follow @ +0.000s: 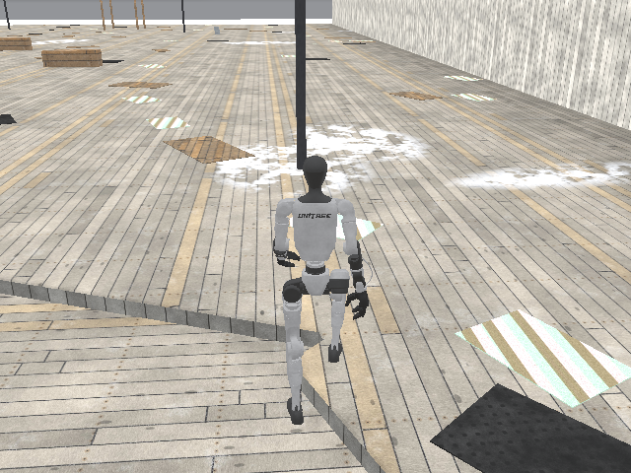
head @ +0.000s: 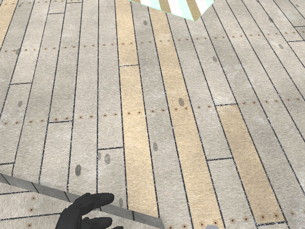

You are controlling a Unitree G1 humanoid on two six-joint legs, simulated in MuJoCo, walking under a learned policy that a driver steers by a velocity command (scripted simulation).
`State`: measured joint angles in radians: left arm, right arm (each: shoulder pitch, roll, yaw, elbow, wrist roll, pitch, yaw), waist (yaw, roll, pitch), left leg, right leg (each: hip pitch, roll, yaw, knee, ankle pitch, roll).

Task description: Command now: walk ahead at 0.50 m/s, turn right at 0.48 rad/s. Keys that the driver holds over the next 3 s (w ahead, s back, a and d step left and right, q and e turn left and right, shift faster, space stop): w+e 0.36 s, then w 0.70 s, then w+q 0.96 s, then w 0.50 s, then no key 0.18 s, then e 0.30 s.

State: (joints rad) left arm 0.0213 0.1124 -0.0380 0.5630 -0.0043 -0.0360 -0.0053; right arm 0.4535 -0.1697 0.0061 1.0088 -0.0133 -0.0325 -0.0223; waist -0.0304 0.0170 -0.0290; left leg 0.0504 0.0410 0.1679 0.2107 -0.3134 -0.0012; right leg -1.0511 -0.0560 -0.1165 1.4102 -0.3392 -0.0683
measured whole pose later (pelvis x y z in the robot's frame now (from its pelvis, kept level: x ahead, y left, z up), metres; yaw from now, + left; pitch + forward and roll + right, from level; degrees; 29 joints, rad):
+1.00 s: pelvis +0.61 -0.06 +0.13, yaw -20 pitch +2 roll +2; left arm 0.05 0.25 0.02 0.68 -0.01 -0.08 -0.02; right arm 0.42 -0.24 -0.04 0.82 0.01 -0.09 0.02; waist -0.10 -0.05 0.00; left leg -0.04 -0.08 0.02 0.19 -0.19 0.05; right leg -0.71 -0.11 0.04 0.73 0.00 -0.01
